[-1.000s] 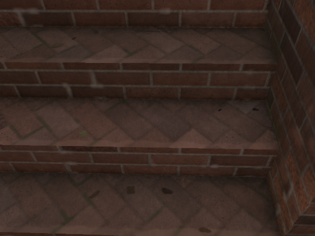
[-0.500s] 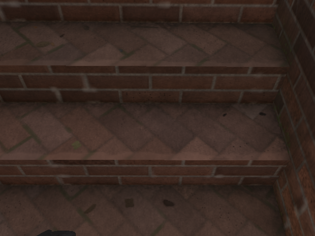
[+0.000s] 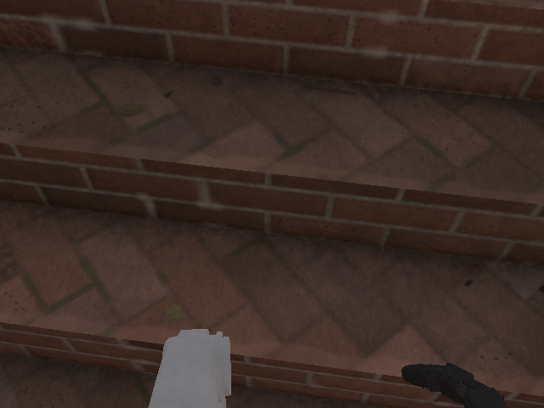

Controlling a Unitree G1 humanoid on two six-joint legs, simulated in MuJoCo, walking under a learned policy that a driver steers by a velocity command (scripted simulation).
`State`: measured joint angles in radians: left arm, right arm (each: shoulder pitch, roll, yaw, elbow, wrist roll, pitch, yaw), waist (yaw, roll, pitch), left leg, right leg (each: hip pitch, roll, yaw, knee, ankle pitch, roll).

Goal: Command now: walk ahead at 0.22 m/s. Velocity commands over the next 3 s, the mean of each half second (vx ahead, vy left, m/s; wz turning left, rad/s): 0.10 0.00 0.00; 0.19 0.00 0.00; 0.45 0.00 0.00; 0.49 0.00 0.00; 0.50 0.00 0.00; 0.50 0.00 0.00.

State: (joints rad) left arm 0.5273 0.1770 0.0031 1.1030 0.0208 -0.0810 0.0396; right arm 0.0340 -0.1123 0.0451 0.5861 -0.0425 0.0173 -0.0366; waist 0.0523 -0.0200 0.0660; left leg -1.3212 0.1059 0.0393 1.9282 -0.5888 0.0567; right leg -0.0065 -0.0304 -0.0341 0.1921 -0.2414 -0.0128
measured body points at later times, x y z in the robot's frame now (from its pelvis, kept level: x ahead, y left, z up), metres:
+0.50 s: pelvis +0.14 +0.09 +0.15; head +0.17 +0.11 +0.60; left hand +0.28 +0.28 +0.01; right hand +0.15 -0.13 +0.01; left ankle +0.22 +0.14 -0.56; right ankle +0.17 -0.08 -0.41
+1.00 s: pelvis +0.25 +0.09 +0.18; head +0.25 +0.08 +0.63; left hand +0.17 +0.30 +0.03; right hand +0.40 -0.14 +0.06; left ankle +0.22 +0.21 -0.28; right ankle +0.16 -0.03 -0.56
